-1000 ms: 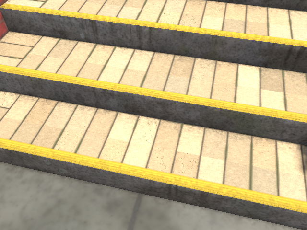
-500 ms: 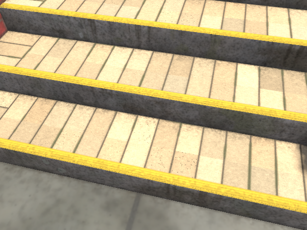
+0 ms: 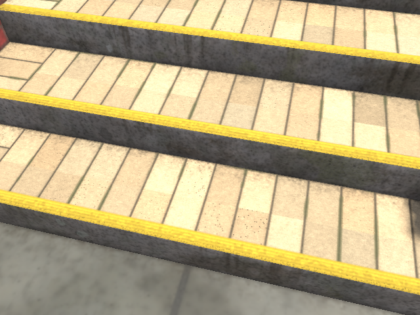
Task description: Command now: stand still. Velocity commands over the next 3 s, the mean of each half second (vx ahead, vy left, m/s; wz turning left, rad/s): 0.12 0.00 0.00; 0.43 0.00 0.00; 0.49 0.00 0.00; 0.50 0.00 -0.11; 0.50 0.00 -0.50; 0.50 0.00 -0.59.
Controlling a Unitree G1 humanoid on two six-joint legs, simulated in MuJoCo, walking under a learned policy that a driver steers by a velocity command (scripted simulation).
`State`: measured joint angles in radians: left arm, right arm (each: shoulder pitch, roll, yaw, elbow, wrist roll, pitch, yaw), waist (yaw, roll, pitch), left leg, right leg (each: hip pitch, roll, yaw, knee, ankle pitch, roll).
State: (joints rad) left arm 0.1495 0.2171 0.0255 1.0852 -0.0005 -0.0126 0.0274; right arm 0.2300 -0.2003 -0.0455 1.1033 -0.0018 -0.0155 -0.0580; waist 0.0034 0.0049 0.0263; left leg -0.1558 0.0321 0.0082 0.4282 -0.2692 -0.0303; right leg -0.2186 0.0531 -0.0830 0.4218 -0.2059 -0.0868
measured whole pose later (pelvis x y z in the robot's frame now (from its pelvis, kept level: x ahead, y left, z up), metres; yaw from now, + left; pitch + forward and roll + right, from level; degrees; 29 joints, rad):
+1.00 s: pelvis +0.23 +0.12 +0.01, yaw +1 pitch +3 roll +0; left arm 0.06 0.27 0.06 0.94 -0.01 -0.08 0.00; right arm 0.41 -0.18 -0.04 1.06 0.00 -0.11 -0.01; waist -0.06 -0.04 -0.02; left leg -0.01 -0.04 0.08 0.19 -0.24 0.06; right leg -0.71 -0.11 0.01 0.76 0.03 -0.03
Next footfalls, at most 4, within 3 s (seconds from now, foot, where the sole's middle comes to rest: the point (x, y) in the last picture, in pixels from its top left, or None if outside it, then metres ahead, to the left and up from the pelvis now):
0.68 left None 0.18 0.20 -0.78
1.22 right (222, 309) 0.52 0.01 -0.78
1.70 left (166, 200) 0.83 0.19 -0.63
2.30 right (223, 112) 1.11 0.00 -0.48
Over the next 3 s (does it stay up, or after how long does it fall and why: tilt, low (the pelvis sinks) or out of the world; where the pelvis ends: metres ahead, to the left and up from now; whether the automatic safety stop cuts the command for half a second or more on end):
stays up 1.39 0.09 0.41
